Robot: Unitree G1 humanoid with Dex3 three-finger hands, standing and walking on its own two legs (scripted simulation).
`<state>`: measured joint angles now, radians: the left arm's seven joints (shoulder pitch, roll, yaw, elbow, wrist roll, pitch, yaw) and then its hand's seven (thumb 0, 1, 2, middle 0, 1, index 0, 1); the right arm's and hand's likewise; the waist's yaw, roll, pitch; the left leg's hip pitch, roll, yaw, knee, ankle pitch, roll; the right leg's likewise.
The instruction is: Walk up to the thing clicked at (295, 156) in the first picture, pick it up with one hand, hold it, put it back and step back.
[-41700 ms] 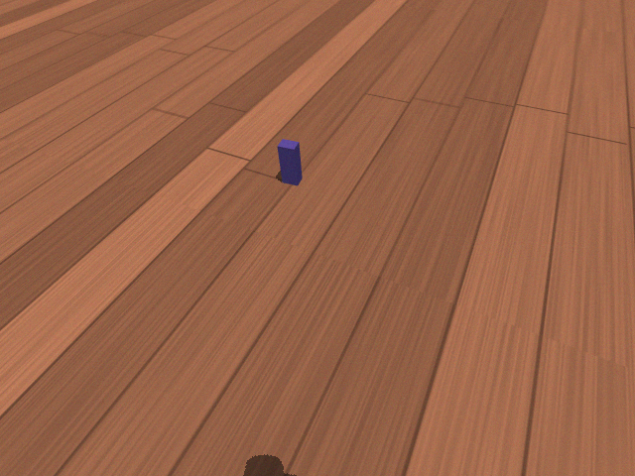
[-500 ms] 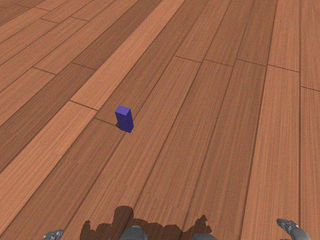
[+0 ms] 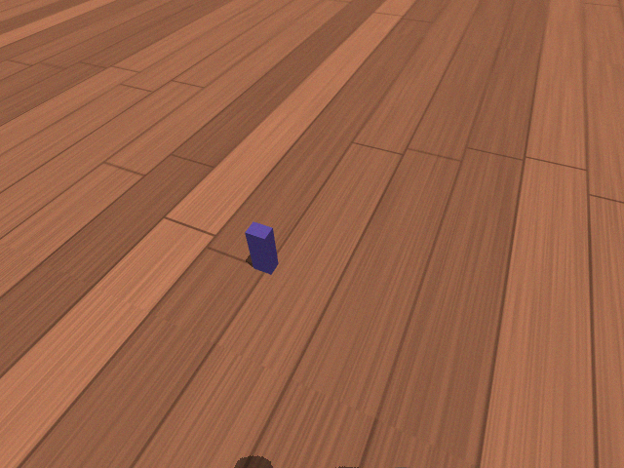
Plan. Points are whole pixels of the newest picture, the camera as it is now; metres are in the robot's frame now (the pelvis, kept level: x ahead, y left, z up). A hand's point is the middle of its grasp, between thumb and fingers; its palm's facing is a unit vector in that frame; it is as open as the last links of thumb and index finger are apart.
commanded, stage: step back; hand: left
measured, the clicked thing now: (262, 249) +1.00 +0.25 -0.65
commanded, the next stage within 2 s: stand in 0.70 s
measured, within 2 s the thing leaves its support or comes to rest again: neither
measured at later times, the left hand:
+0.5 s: hand out of the picture +0.12 +0.24 -0.13, palm faces +0.03 -0.92 -0.40, open 7.4 cm
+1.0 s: hand out of the picture +0.15 +0.25 -0.14, palm faces -0.01 -0.94 -0.33, open 7.4 cm
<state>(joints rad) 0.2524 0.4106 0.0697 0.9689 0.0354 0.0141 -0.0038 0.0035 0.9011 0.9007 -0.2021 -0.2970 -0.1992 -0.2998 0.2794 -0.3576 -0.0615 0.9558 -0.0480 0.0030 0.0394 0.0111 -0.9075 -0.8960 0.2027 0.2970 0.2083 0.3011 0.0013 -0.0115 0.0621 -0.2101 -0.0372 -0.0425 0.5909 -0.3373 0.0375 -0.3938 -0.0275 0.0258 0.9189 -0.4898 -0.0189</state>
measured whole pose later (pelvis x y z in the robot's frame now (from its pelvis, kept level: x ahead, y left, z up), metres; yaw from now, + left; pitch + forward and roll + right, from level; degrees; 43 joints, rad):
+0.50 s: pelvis +0.05 -0.03 +0.00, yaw +1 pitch -3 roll +0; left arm 0.18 0.34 0.04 0.97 0.03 -0.04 0.00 0.00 0.90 0.90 -0.21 -0.30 -0.20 -0.30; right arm 0.22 -0.39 -0.05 0.98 -0.03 0.01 0.00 0.01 -0.91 -0.90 0.20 0.30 0.21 0.30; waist 0.02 0.06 0.10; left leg -0.36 0.02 -0.07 0.75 -0.39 0.00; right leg -0.25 -0.02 -0.06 0.61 -0.31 -0.03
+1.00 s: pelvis +0.07 +0.00 +0.01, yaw +0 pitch -3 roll +0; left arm 0.10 0.34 -0.01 1.11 0.01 -0.02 -0.01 0.00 0.90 0.90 -0.20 -0.30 -0.20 -0.30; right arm 0.05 -0.34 0.00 1.08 -0.01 -0.02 0.01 0.01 -0.91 -0.90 0.20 0.30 0.21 0.30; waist 0.01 0.01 0.07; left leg -0.17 0.02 0.00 0.42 -0.19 -0.02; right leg -0.12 -0.02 -0.01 0.42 -0.24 0.02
